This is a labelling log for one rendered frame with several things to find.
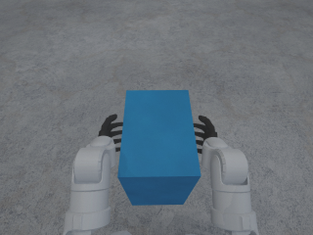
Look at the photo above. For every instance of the robot left hand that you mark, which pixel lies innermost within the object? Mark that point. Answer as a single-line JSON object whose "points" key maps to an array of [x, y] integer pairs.
{"points": [[106, 129]]}

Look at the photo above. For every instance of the robot right hand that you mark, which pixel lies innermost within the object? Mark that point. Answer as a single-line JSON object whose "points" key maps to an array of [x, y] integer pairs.
{"points": [[208, 128]]}

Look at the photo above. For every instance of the carton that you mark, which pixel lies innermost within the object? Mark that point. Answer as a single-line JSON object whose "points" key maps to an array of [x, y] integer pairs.
{"points": [[158, 160]]}

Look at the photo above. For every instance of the robot right forearm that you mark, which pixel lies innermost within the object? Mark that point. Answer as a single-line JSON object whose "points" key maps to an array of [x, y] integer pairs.
{"points": [[229, 179]]}

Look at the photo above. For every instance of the robot left forearm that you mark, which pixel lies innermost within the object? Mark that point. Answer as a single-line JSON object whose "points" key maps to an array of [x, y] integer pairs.
{"points": [[89, 208]]}

